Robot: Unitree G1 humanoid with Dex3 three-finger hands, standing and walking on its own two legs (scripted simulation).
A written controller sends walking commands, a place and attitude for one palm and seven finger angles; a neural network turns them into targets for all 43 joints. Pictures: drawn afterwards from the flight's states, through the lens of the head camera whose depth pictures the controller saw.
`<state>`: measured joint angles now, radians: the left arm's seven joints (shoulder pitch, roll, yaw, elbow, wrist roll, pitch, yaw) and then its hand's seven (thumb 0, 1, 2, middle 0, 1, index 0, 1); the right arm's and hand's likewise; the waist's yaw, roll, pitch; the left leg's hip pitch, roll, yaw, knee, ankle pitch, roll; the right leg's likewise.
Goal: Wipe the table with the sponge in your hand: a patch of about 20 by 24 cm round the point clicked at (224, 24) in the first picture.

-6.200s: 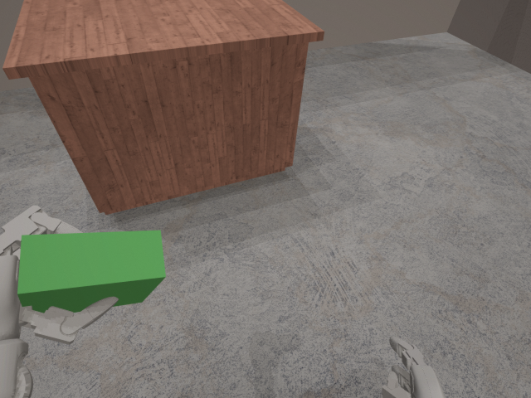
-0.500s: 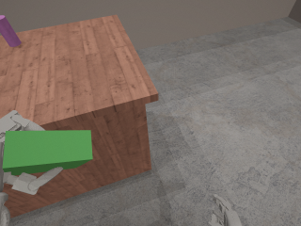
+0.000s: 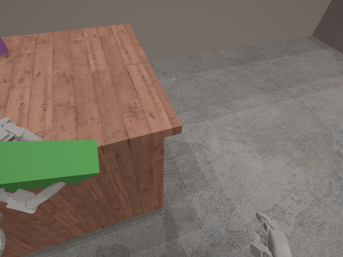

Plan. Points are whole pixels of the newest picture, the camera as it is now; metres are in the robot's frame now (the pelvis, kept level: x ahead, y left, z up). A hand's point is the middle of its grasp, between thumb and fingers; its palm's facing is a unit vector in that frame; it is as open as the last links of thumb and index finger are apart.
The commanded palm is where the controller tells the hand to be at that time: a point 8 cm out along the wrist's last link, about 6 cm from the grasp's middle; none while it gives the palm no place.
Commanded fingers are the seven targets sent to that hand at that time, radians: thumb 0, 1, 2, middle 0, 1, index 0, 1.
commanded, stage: come to a stop and stand still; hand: left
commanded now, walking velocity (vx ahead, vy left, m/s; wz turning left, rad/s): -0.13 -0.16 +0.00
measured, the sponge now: (62, 165) +0.23 +0.21 +0.16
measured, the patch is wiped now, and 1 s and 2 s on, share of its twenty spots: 0.00 0.00 0.00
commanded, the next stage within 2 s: look again from close up in 0.82 s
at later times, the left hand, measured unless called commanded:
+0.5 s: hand (103, 161) +0.25 +0.14 +0.15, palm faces +0.28 -0.88 -0.38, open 9.9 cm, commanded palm +0.18 +0.21 +0.19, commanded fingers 0.00 0.10 1.30 -1.20 -1.60 -1.20 -1.60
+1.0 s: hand (65, 179) +0.22 +0.20 +0.14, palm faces +0.39 -0.86 -0.32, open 9.8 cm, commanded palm +0.16 +0.24 +0.19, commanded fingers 0.00 0.10 1.30 -1.20 -1.60 -1.20 -1.60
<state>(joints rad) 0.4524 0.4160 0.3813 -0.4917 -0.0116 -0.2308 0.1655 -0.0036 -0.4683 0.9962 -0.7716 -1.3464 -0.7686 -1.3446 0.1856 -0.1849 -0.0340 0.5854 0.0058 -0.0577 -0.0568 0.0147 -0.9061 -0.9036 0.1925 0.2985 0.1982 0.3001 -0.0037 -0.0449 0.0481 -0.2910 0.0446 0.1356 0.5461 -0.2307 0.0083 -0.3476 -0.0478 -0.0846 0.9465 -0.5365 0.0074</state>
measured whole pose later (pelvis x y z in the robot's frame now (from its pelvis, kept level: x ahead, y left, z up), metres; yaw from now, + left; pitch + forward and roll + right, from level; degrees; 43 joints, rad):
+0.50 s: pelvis +0.01 -0.07 +0.01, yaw -3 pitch +0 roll +0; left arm 0.42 0.31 0.30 -0.42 -0.03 -0.21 0.12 0.00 -0.47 1.00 -0.77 -1.35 -0.77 -1.35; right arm 0.19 -0.28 -0.02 0.62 0.01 -0.13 -0.03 0.02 -0.90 -0.90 0.20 0.30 0.20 0.30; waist -0.03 0.01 0.07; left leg -0.21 0.02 0.02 0.49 -0.30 0.00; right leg -0.25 0.09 -0.10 0.46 -0.23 -0.11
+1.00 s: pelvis +0.00 -0.04 +0.01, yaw -2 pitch -2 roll -1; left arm 0.43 0.29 0.29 -0.41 -0.04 -0.14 0.14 0.00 -0.47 1.00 -0.77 -1.35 -0.77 -1.35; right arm 0.16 -0.19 0.03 0.60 -0.01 -0.08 -0.04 0.02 -0.90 -0.90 0.20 0.30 0.20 0.30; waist 0.04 0.00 0.07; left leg -0.17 0.00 0.01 0.45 -0.25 0.02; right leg -0.16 0.07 -0.11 0.34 -0.15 -0.07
